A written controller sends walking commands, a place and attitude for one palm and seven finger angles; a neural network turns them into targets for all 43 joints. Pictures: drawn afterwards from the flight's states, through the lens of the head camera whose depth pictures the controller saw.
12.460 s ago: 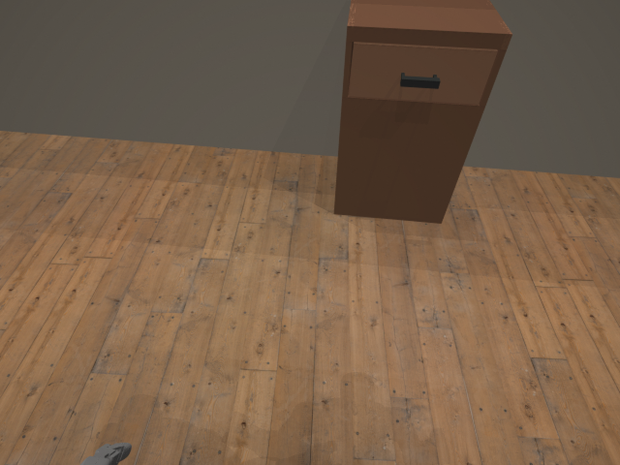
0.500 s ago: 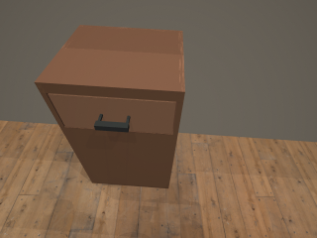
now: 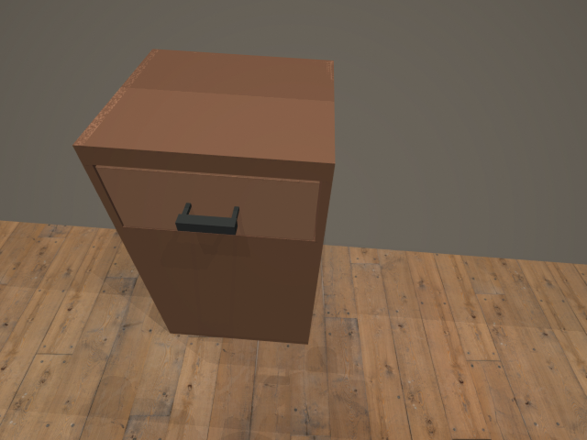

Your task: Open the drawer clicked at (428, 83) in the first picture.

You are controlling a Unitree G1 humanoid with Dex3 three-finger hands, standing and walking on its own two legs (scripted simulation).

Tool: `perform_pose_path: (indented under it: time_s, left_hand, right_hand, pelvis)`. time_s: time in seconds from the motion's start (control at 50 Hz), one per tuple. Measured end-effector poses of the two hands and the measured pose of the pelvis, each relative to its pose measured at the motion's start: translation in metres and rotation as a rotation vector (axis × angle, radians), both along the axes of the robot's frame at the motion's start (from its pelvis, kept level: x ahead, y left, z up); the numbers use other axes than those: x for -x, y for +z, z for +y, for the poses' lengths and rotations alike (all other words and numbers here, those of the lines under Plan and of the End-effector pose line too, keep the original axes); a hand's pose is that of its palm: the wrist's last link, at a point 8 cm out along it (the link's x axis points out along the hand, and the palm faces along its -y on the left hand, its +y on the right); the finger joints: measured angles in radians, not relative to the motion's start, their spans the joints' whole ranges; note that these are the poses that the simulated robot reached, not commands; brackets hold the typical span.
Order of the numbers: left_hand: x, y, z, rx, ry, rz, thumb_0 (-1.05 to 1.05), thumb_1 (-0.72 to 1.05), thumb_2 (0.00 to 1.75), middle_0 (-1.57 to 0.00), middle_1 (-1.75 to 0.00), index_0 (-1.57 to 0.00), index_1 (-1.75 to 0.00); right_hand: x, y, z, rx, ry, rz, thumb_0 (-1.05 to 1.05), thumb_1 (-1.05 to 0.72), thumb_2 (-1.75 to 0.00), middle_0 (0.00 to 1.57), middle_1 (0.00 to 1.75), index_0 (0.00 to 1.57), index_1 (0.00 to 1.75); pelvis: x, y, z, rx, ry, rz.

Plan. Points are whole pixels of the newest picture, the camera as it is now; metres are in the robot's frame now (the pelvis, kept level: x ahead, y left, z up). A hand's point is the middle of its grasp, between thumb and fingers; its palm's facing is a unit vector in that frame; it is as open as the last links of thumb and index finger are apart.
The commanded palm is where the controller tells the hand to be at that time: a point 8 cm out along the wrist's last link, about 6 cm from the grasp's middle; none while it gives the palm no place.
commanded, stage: come to a stop and stand still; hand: left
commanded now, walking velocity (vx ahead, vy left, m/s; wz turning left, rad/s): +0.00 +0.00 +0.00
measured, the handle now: (209, 216) +0.55 +0.21 -0.08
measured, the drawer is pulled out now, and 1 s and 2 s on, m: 0.00 0.00 0.00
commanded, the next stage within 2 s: look again from close up in 0.40 s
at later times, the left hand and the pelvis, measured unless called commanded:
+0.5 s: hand out of the picture -0.09 +0.13 -0.17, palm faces +0.09 -0.99 -0.11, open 7.4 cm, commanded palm none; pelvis -0.03 +0.00 +0.01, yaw +1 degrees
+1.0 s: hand out of the picture +0.00 +0.18 -0.16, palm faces +0.05 -0.97 -0.23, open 7.3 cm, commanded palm none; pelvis -0.02 +0.00 +0.00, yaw +1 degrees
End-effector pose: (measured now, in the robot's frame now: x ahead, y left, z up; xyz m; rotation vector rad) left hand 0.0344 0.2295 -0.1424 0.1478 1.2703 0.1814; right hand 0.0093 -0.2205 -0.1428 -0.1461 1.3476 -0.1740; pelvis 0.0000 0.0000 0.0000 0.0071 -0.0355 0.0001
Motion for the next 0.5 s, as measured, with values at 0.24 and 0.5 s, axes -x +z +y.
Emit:
perform_pose_path:
  time_s: [0.24,0.5]
  left_hand:
    - [0.085,-0.001,-0.019,0.058,0.036,0.136,0.01,0.93,0.9,-0.19,-0.3,-0.2,-0.3]
    - [0.131,-0.003,-0.045,0.117,0.078,0.242,0.01,0.91,0.9,-0.19,-0.3,-0.2,-0.3]
  right_hand:
    - [0.053,0.004,0.012,-0.044,0.027,0.084,0.0,-0.92,-0.9,0.2,0.29,0.19,0.3]
    - [0.089,0.004,0.028,-0.074,0.002,0.173,0.0,-0.91,-0.9,0.2,0.29,0.19,0.3]
  pelvis:
    - [0.026,0.006,-0.001,0.004,0.016,0.005]
    - [0.028,0.005,-0.001,0.004,0.023,0.013]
